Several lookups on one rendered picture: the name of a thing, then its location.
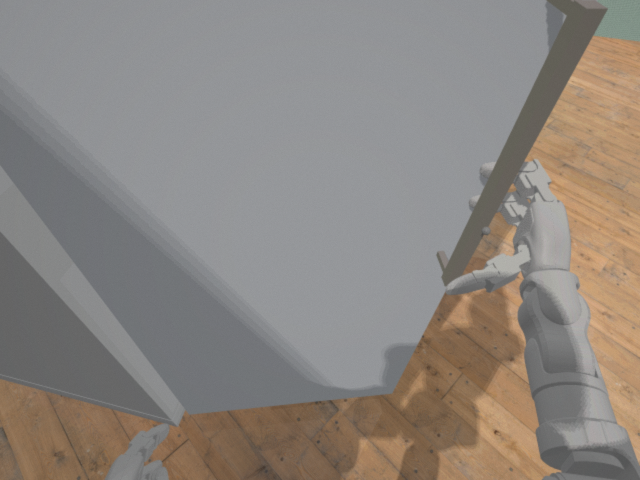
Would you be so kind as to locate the right robot hand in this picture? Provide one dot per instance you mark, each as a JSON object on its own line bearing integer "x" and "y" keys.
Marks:
{"x": 542, "y": 224}

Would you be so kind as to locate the fridge door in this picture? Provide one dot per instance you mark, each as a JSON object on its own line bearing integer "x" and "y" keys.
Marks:
{"x": 257, "y": 189}

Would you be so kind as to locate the left robot hand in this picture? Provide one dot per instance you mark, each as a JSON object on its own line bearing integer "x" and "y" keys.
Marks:
{"x": 130, "y": 466}

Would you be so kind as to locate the robot right forearm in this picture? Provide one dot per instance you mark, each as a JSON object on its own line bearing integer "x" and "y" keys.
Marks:
{"x": 578, "y": 432}

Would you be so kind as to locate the handle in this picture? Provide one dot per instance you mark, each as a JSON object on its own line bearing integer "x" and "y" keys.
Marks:
{"x": 582, "y": 21}

